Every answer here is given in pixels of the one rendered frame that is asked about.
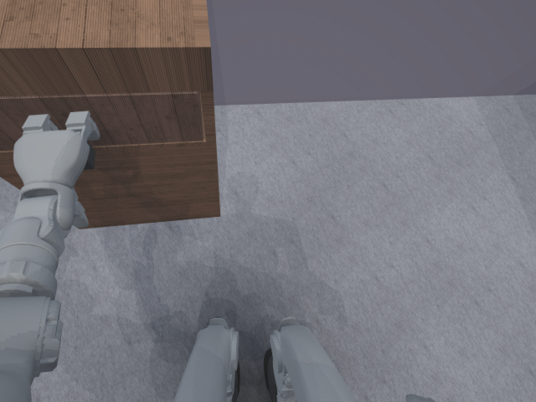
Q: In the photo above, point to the handle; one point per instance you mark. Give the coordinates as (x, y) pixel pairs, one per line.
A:
(90, 164)

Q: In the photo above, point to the cabinet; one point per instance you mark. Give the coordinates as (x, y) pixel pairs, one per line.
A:
(78, 47)

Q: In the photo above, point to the left robot forearm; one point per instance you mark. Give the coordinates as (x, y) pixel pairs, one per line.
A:
(31, 244)

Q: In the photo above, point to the right robot shin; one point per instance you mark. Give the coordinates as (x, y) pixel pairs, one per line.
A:
(285, 392)

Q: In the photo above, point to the left robot hand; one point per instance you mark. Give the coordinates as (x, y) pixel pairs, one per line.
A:
(46, 154)

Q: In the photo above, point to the left robot upper arm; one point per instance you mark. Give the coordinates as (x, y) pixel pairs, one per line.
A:
(30, 335)

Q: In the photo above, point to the right robot thigh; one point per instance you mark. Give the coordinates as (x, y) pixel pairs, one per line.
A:
(313, 375)

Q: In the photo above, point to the drawer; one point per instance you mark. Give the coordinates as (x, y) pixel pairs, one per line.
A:
(121, 118)

